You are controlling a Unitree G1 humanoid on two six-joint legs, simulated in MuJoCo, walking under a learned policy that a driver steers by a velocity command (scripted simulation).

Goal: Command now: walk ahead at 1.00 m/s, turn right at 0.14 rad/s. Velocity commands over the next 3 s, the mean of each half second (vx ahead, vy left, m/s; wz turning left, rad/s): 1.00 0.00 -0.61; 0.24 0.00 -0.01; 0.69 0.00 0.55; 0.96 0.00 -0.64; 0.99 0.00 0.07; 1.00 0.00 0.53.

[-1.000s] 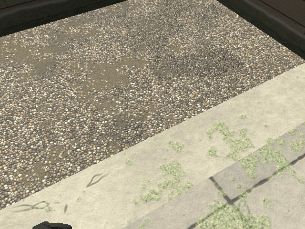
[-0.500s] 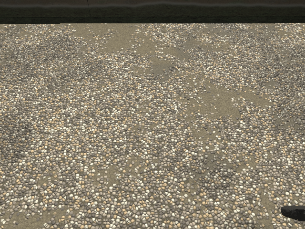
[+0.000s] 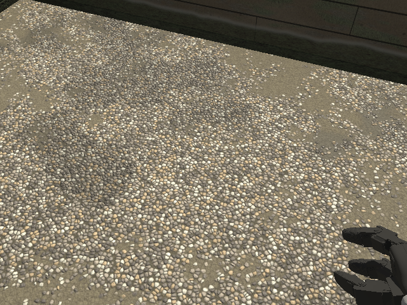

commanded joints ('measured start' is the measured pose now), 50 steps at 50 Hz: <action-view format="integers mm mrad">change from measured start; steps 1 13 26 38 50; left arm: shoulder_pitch -161 -140 -389 -186 -119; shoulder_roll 112 48 120 96 115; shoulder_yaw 22 61 89 46 76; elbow -122 -106 -238 -93 -85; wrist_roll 0 15 -6 21 4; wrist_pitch -28 59 92 69 29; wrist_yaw -2 -22 -17 -46 28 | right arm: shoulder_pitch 59 -150 146 193 301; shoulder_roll -10 -6 -111 -41 -113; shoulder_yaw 4 7 -15 -22 -74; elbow -88 -63 -70 21 25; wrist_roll -33 -5 -31 64 45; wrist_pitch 4 -34 -76 -1 45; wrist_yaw -9 55 22 48 31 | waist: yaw -133 -33 -139 -71 -60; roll -52 206 254 -234 -135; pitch -163 -200 -124 21 -234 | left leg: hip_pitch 71 226 369 189 48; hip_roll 164 501 601 238 156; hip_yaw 45 24 -352 89 146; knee -97 -684 -1024 -551 -83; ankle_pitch -30 866 -163 -28 52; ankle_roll -62 139 142 -34 -70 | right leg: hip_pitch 21 98 -283 42 368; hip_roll -187 66 103 -223 -277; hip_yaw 364 7 111 314 89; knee -249 90 135 -735 -697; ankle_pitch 1212 45 23 -120 -16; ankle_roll -193 -9 51 -69 -116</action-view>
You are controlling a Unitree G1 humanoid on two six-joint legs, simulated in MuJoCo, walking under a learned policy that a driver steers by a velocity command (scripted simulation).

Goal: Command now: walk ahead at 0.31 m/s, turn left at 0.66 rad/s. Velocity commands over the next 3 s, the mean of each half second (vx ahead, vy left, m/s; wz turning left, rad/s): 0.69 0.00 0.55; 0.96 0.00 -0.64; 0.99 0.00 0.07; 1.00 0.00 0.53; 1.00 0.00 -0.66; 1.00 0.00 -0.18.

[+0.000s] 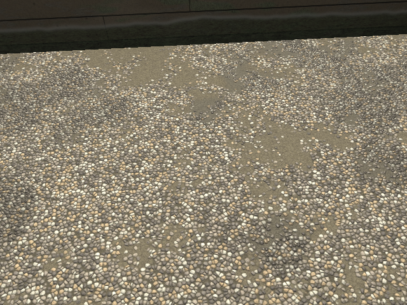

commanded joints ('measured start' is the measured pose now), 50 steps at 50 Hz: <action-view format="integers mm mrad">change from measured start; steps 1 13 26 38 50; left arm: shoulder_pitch -53 -238 -276 78 -122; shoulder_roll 158 161 134 233 161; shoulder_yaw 64 66 55 108 30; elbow -115 -201 -133 -51 -124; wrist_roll -6 30 -22 -29 -8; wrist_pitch -44 -46 -44 -36 -12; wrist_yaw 16 -11 -60 -66 -46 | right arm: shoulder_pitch -55 -103 95 -207 -188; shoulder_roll -32 -96 -46 -57 29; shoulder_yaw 3 6 25 28 95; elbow -116 -223 -132 -208 -185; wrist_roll -9 -52 -51 -47 -68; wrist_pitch -6 -75 -133 -163 -122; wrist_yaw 32 12 11 9 -20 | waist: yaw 31 21 -97 104 49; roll -149 89 109 -93 -75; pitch -220 52 35 -172 -181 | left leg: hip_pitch -1 266 614 -316 199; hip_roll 10 232 266 9 58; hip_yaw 102 -513 -216 -66 41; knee -203 -1116 -987 157 -460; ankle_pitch -15 -119 464 60 160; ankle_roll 20 325 262 31 -19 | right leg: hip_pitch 220 -583 -469 434 109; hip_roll -228 -29 27 -199 22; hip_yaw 191 124 132 687 441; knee -242 676 301 -23 103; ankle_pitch -337 -13 -48 -34 799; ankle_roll -67 178 59 -264 -98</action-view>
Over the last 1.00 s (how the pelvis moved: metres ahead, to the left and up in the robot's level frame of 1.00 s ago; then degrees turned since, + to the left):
-0.22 0.06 0.04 -20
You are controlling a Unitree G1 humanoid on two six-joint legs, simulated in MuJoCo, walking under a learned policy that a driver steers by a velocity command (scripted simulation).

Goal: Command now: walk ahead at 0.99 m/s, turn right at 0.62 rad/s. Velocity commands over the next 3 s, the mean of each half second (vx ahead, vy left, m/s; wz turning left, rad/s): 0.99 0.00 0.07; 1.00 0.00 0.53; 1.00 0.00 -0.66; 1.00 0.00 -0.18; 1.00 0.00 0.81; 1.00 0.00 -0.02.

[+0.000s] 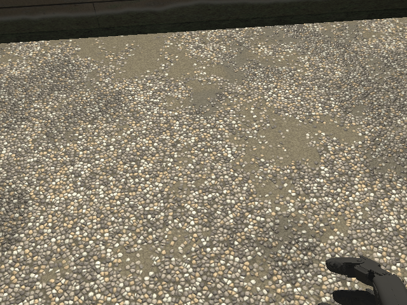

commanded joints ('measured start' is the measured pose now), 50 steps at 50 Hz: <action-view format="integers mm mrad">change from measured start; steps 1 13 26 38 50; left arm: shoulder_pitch -124 -172 -265 -114 -116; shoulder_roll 131 30 42 101 22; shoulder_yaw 39 15 19 43 19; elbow -122 -128 -147 -109 -134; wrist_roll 3 46 35 64 -40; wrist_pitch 2 2 -20 -60 -49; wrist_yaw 14 7 22 35 -19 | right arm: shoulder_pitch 58 17 6 -231 -219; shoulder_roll -89 -100 -42 -120 -135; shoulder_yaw -17 -25 -39 -80 -44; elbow -49 -8 -38 -175 -140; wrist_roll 9 80 45 55 78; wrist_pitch -44 -28 27 16 34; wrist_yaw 13 40 60 52 85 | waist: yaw -31 11 -62 17 -44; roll -84 -74 -73 -186 131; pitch -229 -237 -131 -175 -146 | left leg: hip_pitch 277 272 310 -152 260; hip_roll -12 32 -82 -76 138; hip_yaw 72 -43 41 -42 -180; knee -98 -330 -224 84 -634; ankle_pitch -41 436 57 -123 -323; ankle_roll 17 171 154 80 140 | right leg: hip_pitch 90 215 -30 134 26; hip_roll -269 -240 -368 -643 -265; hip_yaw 213 -162 -193 207 -236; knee -104 -9 -203 -367 -54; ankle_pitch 1025 306 -69 -231 42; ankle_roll -57 75 90 -100 113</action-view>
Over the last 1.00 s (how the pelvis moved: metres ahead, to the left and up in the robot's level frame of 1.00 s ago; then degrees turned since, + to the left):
0.16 0.06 -0.02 -7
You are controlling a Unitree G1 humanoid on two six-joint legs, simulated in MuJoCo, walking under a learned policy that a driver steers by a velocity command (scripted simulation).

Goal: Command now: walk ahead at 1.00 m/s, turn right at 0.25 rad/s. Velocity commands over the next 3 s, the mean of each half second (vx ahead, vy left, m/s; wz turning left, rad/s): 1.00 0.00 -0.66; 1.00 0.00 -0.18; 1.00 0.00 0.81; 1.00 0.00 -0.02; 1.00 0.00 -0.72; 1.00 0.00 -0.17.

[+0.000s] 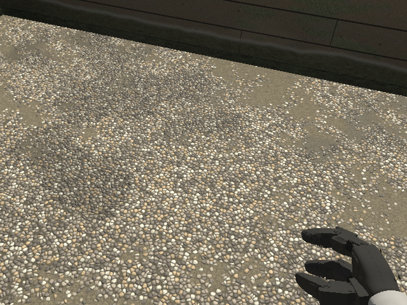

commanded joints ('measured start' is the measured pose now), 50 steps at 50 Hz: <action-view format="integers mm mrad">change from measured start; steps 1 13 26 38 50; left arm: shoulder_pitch -118 -160 -269 -242 -202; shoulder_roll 28 83 111 91 40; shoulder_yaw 7 33 48 9 -4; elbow -96 -80 -157 -182 -179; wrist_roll -9 -25 -16 26 38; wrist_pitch -10 11 12 6 -16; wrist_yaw -8 -28 -29 35 19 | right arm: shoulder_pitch -123 -123 103 126 40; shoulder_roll -158 -118 -182 -87 -94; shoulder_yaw -46 -59 -93 -63 -55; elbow -120 -140 -4 -40 -24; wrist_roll -12 0 -58 -29 18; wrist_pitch -25 -56 -115 -61 -24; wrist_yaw -20 -36 -64 -75 -16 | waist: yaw -58 -28 -69 -67 -37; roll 147 15 109 -110 115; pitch -79 -55 -129 -245 -88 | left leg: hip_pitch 17 151 273 -221 125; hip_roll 215 166 467 101 105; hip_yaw -219 84 -35 11 -141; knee -395 -266 -303 593 -127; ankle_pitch -240 -122 -168 -142 141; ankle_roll -32 -133 2 -175 48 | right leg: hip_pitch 34 -49 -314 -3 -25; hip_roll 61 72 -6 -147 36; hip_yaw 24 192 100 461 12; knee -27 -185 238 -197 -98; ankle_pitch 59 -78 -1 128 54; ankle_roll -17 -109 -48 -201 48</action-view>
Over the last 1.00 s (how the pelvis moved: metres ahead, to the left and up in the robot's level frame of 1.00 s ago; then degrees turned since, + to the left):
-0.05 0.08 0.00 22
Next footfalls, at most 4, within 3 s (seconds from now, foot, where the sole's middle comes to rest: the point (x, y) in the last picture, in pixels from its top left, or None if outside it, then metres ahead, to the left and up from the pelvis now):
0.94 left None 0.09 0.05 -0.75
1.92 right None -0.03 -0.14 -0.75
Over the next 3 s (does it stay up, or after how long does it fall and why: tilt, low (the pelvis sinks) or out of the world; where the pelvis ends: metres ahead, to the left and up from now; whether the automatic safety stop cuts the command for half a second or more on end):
stays up -0.01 -0.07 0.01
